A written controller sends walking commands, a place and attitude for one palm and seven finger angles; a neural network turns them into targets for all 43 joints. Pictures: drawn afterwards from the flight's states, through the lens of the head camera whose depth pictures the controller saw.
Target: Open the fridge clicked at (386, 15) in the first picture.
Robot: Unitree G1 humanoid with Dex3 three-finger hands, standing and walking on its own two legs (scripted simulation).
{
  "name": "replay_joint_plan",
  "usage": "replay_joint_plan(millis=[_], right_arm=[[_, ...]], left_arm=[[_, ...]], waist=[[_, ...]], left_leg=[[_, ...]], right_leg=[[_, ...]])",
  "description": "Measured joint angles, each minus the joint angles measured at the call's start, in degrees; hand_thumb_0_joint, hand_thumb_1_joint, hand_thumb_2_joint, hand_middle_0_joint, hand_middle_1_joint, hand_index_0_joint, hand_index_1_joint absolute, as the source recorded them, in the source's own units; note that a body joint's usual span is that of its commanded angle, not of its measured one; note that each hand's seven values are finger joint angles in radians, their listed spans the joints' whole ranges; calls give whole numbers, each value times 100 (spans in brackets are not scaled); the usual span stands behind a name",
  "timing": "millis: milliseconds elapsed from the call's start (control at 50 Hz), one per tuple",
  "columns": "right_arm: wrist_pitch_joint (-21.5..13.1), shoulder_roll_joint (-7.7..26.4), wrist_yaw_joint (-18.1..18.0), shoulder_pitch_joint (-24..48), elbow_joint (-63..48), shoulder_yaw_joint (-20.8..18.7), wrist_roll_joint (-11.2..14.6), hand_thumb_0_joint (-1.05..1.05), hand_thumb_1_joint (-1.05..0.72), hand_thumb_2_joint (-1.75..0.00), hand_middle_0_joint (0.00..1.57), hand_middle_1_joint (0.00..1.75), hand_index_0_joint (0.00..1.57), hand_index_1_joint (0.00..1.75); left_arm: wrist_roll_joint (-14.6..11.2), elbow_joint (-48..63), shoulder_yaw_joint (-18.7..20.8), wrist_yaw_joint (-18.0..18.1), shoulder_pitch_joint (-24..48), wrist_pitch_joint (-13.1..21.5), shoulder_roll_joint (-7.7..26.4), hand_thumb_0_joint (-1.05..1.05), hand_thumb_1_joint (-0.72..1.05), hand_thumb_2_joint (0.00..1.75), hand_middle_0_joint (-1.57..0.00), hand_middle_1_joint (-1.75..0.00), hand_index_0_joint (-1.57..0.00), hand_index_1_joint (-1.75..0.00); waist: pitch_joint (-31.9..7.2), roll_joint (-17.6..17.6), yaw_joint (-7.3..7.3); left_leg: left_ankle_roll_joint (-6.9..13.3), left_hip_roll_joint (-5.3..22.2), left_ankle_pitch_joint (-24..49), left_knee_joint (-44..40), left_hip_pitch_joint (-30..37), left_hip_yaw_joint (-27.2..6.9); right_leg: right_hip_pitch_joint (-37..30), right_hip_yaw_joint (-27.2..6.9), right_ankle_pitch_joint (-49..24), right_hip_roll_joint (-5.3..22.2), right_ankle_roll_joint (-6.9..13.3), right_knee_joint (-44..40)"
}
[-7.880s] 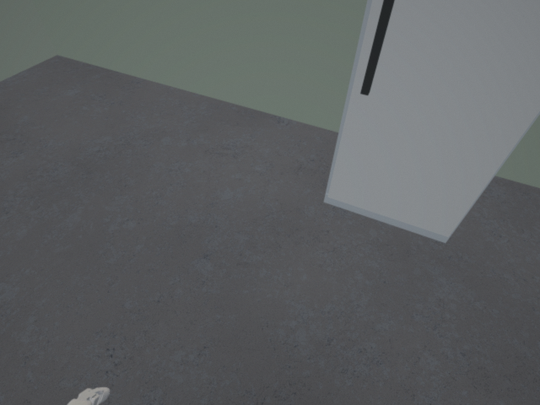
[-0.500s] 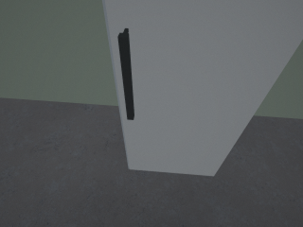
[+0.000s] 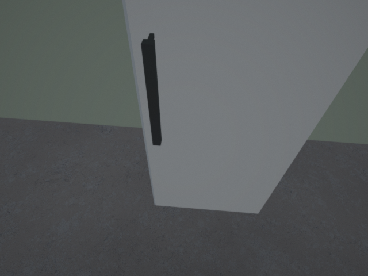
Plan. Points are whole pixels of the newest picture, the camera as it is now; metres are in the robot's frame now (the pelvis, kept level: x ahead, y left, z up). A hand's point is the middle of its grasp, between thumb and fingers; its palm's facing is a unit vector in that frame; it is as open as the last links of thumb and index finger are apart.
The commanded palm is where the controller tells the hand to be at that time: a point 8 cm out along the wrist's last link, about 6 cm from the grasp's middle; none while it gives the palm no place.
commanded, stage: look again from close up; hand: left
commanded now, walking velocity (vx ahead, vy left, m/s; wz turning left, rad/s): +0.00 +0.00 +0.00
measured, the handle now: (154, 97) +0.55 +0.12 +0.08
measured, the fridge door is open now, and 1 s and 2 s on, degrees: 0 0 0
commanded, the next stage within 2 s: shuffle to correct the standing spot in 0.70 s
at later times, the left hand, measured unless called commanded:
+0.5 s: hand out of the picture -0.02 +0.15 -0.18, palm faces +0.05 -0.99 -0.15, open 7.4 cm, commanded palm none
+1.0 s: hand out of the picture -0.01 +0.15 -0.18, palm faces +0.05 -0.99 -0.14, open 7.4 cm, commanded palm none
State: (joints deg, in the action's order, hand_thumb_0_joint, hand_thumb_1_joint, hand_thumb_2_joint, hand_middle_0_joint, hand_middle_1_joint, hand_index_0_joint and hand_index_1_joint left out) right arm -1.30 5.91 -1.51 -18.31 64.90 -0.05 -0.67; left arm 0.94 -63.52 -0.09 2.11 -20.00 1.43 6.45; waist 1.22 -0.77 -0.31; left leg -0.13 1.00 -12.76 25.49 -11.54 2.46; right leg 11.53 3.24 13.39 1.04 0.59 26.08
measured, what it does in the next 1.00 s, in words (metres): stands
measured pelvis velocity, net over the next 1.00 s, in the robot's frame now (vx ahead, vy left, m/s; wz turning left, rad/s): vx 0.03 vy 0.00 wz -0.01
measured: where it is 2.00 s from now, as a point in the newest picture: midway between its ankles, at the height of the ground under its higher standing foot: outside the picture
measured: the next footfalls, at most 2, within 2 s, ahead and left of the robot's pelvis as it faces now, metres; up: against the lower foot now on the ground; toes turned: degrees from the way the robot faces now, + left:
right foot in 1.56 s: +0.12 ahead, -0.14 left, +0.00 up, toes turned -2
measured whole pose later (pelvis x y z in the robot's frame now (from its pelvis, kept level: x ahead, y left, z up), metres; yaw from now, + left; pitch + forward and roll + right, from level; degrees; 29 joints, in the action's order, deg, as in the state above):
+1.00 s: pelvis +0.03 +0.00 +0.00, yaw -1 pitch +0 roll +1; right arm -0.9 5.7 -1.3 -19.4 65.3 -0.7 -1.1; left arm 1.5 -64.1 0.9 1.3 -21.5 0.7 6.9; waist -0.3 -1.6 -0.4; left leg -0.1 1.1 -17.0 28.3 -11.0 3.0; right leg 11.7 2.6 17.8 1.0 0.8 29.9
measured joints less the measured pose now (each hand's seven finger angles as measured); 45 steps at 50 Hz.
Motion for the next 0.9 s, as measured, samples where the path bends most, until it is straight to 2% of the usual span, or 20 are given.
replay_joint_plan(millis=[900], right_arm=[[-7,25,-19,43,47,-9,-15,0,-92,-90,20,30,19,30]], left_arm=[[15,-48,24,-12,36,-10,20,1,91,90,-19,-30,-20,-30]], waist=[[-14,-40,-21]], left_leg=[[2,0,-175,57,78,27]], right_leg=[[-61,-29,168,2,-13,69]])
